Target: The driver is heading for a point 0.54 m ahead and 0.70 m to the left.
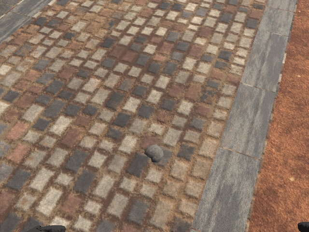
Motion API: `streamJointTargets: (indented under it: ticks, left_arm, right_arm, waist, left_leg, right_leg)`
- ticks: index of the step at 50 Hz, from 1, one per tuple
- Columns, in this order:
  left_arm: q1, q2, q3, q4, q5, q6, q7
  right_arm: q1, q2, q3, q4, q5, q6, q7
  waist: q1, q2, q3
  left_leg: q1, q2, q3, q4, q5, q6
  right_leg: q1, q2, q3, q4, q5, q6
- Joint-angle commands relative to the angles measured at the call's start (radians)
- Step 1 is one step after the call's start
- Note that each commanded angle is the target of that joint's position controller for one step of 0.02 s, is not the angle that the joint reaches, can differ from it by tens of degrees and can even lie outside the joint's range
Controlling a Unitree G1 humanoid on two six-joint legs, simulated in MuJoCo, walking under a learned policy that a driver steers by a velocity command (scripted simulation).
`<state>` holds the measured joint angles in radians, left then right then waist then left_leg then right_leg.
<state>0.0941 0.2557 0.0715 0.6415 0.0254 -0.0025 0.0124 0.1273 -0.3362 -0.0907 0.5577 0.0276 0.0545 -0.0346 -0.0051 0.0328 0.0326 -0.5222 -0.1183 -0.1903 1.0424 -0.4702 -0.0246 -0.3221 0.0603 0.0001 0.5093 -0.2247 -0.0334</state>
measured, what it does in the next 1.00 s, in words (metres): walks ahead, turning left: left foot, then right foot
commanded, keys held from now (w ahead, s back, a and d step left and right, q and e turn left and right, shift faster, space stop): q+shift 0.06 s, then shift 0.22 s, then w+shift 0.08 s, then shift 0.20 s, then q+shift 0.44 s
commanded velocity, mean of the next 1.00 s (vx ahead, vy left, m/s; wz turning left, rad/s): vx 0.08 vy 0.00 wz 0.54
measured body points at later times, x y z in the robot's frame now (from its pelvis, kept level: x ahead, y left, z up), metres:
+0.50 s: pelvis +0.04 +0.06 +0.02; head +0.06 +0.10 +0.46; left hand +0.11 +0.37 -0.10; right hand +0.21 -0.17 -0.08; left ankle -0.01 +0.15 -0.73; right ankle +0.10 -0.08 -0.66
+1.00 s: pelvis +0.13 +0.07 +0.01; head +0.17 +0.10 +0.46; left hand +0.14 +0.39 -0.09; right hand +0.40 -0.11 -0.09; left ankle +0.08 +0.20 -0.67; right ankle +0.20 -0.02 -0.73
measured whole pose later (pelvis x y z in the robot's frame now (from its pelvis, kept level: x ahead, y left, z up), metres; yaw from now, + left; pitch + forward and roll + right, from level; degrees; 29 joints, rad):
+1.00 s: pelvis +0.13 +0.07 +0.01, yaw +32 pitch +2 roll -1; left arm 0.09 0.27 0.06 0.70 0.02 0.01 0.04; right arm 0.21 -0.32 -0.10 0.62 0.02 0.07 -0.02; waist 0.00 0.01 0.08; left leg -0.55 0.08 0.02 0.98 -0.36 -0.09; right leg -0.23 -0.06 -0.21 0.41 -0.20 -0.02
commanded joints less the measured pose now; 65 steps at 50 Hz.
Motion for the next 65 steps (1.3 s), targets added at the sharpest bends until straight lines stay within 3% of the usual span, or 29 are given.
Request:
streamJointTargets:
  ticks: [1,4,8,13,15,16,17,18,19,21,26,28,31,35,36,37,38,39,43,50,56,57,58,59,60,61,62,63,65]
  left_arm:
    - [-0.089,0.101,0.022,-0.101,-0.016,-0.006,0.034]
    - [-0.001,0.130,0.028,-0.069,0.001,0.004,0.045]
    - [0.024,0.183,0.044,-0.045,-0.010,0.020,0.021]
    - [0.016,0.210,0.045,-0.010,-0.057,0.021,-0.003]
    - [0.071,0.156,0.025,0.027,-0.067,0.011,-0.007]
    - [0.065,0.068,-0.008,0.012,-0.027,-0.001,-0.024]
    - [0.010,0.068,-0.014,-0.047,-0.023,-0.018,-0.033]
    - [-0.067,0.153,0.015,-0.057,-0.060,-0.034,-0.031]
    - [-0.073,0.193,0.032,-0.055,-0.070,-0.039,-0.030]
    - [-0.010,0.177,0.033,-0.005,-0.031,-0.041,-0.024]
    - [0.025,0.093,0.004,0.033,-0.020,-0.041,-0.029]
    - [-0.018,0.068,-0.011,0.021,-0.020,-0.035,-0.031]
    - [-0.071,0.110,-0.003,-0.017,-0.028,-0.031,-0.026]
    - [0.028,0.152,0.019,-0.005,-0.023,-0.037,-0.015]
    - [0.078,0.201,0.031,-0.010,-0.008,-0.041,-0.004]
    - [0.137,0.291,0.050,-0.014,0.015,-0.032,0.012]
    - [0.176,0.227,0.040,0.001,0.012,-0.019,0.010]
    - [0.132,0.162,0.016,-0.015,-0.001,-0.015,0.012]
    - [-0.045,0.128,0.010,-0.036,0.000,-0.007,0.033]
    - [-0.054,0.191,0.041,-0.005,-0.008,0.001,0.029]
    - [-0.058,0.203,0.058,0.026,-0.060,0.008,-0.005]
    - [-0.005,0.168,0.052,0.051,-0.058,0.010,-0.014]
    - [-0.017,0.122,0.038,0.021,-0.025,0.010,-0.018]
    - [-0.063,0.099,0.026,-0.053,0.000,0.003,-0.009]
    - [-0.129,0.151,0.037,-0.055,-0.012,0.000,-0.003]
    - [-0.155,0.146,0.036,-0.064,-0.027,-0.008,0.002]
    - [-0.131,0.145,0.039,-0.045,-0.019,-0.012,0.012]
    - [-0.116,0.163,0.045,-0.040,-0.010,-0.013,0.017]
    - [-0.083,0.154,0.043,-0.024,-0.009,-0.013,0.010]
  right_arm:
    - [0.067,-0.145,-0.052,-0.038,-0.004,0.004,-0.002]
    - [-0.014,-0.070,-0.021,-0.070,0.008,-0.002,0.005]
    - [-0.047,-0.019,0.010,-0.088,-0.017,-0.016,0.014]
    - [0.039,-0.044,0.004,-0.039,-0.016,-0.011,0.029]
    - [0.133,-0.070,-0.009,0.008,-0.009,-0.012,0.031]
    - [0.222,-0.127,-0.025,0.026,0.000,-0.014,0.024]
    - [0.279,-0.230,-0.044,0.026,-0.010,-0.028,0.023]
    - [0.288,-0.199,-0.039,0.030,-0.025,-0.057,0.031]
    - [0.212,-0.164,-0.022,0.034,-0.033,-0.078,0.031]
    - [0.111,-0.072,0.012,0.032,-0.030,-0.094,0.020]
    - [0.091,-0.041,0.024,0.056,-0.042,-0.100,0.005]
    - [0.120,-0.056,0.020,0.078,-0.041,-0.094,0.007]
    - [0.165,-0.135,-0.009,0.094,-0.021,-0.073,0.011]
    - [0.090,-0.124,-0.013,0.064,0.005,-0.050,-0.001]
    - [0.089,-0.080,-0.002,0.046,-0.007,-0.054,-0.004]
    - [0.158,-0.005,0.017,0.028,-0.020,-0.061,-0.007]
    - [0.204,-0.059,0.002,0.042,-0.015,-0.059,-0.008]
    - [0.222,-0.127,-0.025,0.064,-0.006,-0.049,-0.007]
    - [0.167,-0.076,-0.030,0.052,0.004,0.008,-0.013]
    - [0.072,-0.027,-0.013,-0.030,-0.009,0.003,0.030]
    - [0.113,-0.070,-0.048,-0.041,0.000,0.026,0.051]
    - [0.190,-0.113,-0.071,-0.018,-0.006,0.020,0.038]
    - [0.259,-0.255,-0.111,-0.024,-0.008,0.010,0.015]
    - [0.186,-0.306,-0.101,-0.070,-0.042,-0.021,0.017]
    - [0.183,-0.243,-0.090,-0.070,-0.041,-0.049,0.032]
    - [0.171,-0.217,-0.077,-0.053,-0.031,-0.064,0.030]
    - [0.125,-0.190,-0.070,-0.053,-0.011,-0.065,0.021]
    - [0.074,-0.162,-0.058,-0.064,0.002,-0.056,0.012]
    - [0.032,-0.149,-0.048,-0.085,-0.012,-0.048,-0.003]
  waist:
    - [-0.021,-0.113,-0.051]
    - [0.040,-0.131,-0.064]
    - [0.057,-0.157,-0.141]
    - [0.013,-0.214,-0.152]
    - [-0.020,-0.146,-0.184]
    - [-0.036,0.061,-0.211]
    - [-0.072,0.246,-0.187]
    - [-0.131,0.152,-0.145]
    - [-0.085,0.158,-0.048]
    - [-0.029,0.145,-0.008]
    - [0.010,0.079,-0.037]
    - [-0.013,0.092,-0.036]
    - [-0.032,0.094,-0.018]
    - [0.049,0.071,-0.059]
    - [0.062,0.012,-0.136]
    - [0.044,-0.230,-0.252]
    - [0.052,-0.343,-0.318]
    - [0.034,-0.229,-0.244]
    - [-0.012,-0.183,-0.072]
    - [0.014,-0.160,-0.108]
    - [-0.039,-0.135,-0.107]
    - [-0.066,-0.046,-0.126]
    - [-0.076,0.244,-0.100]
    - [-0.017,0.326,-0.184]
    - [-0.077,0.167,-0.226]
    - [-0.055,0.127,-0.179]
    - [-0.023,0.054,-0.155]
    - [0.003,0.059,-0.139]
    - [0.030,0.075,-0.164]
  left_leg:
    - [-0.196,0.117,0.047,0.274,0.066,-0.055]
    - [-0.213,0.164,0.133,0.165,0.107,-0.080]
    - [-0.075,0.175,0.168,-0.062,0.028,-0.081]
    - [0.177,0.127,0.220,-0.440,0.156,-0.021]
    - [0.451,0.104,0.218,-0.664,0.295,0.048]
    - [0.659,0.284,-0.035,-0.682,0.209,0.111]
    - [0.683,0.493,-0.385,-0.768,-0.139,0.313]
    - [0.603,0.498,-0.478,-0.865,-0.418,0.362]
    - [0.531,0.467,-0.400,-0.878,-0.321,0.318]
    - [0.465,0.369,-0.203,-0.855,-0.010,0.247]
    - [0.370,0.275,0.051,-0.800,0.610,0.216]
    - [0.359,0.280,0.066,-0.775,0.681,0.219]
    - [0.366,0.308,-0.034,-0.705,0.733,0.244]
    - [0.349,0.256,-0.151,-0.572,0.560,0.182]
    - [0.271,0.189,-0.119,-0.453,0.473,0.130]
    - [0.026,0.066,0.012,-0.189,0.123,0.047]
    - [-0.064,0.026,0.075,0.030,-0.264,-0.010]
    - [-0.092,0.095,0.059,0.166,-0.227,-0.037]
    - [-0.076,0.169,0.144,0.185,0.018,-0.085]
    - [0.033,0.224,0.221,-0.146,0.158,-0.046]
    - [0.229,0.169,0.301,-0.459,0.238,0.057]
    - [0.372,0.140,0.259,-0.560,0.353,0.103]
    - [0.551,0.341,-0.090,-0.655,0.799,0.210]
    - [0.588,0.492,-0.415,-0.651,0.831,0.420]
    - [0.593,0.479,-0.364,-0.688,0.723,0.418]
    - [0.568,0.429,-0.296,-0.691,0.652,0.359]
    - [0.538,0.380,-0.240,-0.679,0.594,0.301]
    - [0.485,0.356,-0.203,-0.675,0.605,0.272]
    - [0.426,0.311,-0.169,-0.667,0.684,0.260]
  right_leg:
    - [0.177,-0.316,0.251,-0.208,0.156,-0.170]
    - [0.246,-0.296,0.123,-0.218,0.283,-0.190]
    - [0.290,-0.333,0.058,-0.186,0.460,-0.224]
    - [0.245,-0.343,0.011,-0.116,0.451,-0.181]
    - [0.092,-0.294,-0.052,-0.013,0.159,-0.087]
    - [-0.151,-0.207,-0.139,0.210,-0.239,-0.005]
    - [-0.474,-0.088,-0.127,0.445,-0.434,0.045]
    - [-0.545,-0.119,0.001,0.579,-0.376,0.036]
    - [-0.554,-0.140,0.017,0.592,-0.280,0.022]
    - [-0.473,-0.159,0.024,0.544,-0.124,0.044]
    - [-0.240,-0.125,-0.018,0.358,0.066,0.092]
    - [-0.172,-0.114,-0.021,0.233,0.080,0.092]
    - [-0.153,-0.065,-0.009,0.159,0.006,0.076]
    - [0.030,-0.045,0.015,-0.084,0.136,0.035]
    - [0.212,-0.154,0.096,-0.092,0.338,-0.007]
    - [0.493,-0.399,0.299,-0.051,0.681,-0.140]
    - [0.487,-0.536,0.482,-0.120,0.689,-0.272]
    - [0.412,-0.512,0.405,-0.132,0.580,-0.269]
    - [0.151,-0.349,0.076,-0.220,0.297,-0.175]
    - [0.193,-0.401,-0.097,-0.229,0.348,-0.189]
    - [0.207,-0.410,-0.191,-0.049,0.273,-0.068]
    - [0.132,-0.344,-0.239,0.122,0.221,-0.010]
    - [-0.168,-0.217,-0.292,0.462,-0.229,0.081]
    - [-0.411,-0.084,-0.094,0.708,-0.483,0.131]
    - [-0.449,-0.091,0.027,0.777,-0.434,0.116]
    - [-0.462,-0.098,0.059,0.761,-0.343,0.087]
    - [-0.455,-0.118,0.082,0.711,-0.257,0.076]
    - [-0.421,-0.119,0.088,0.665,-0.203,0.074]
    - [-0.338,-0.081,0.081,0.638,-0.133,0.087]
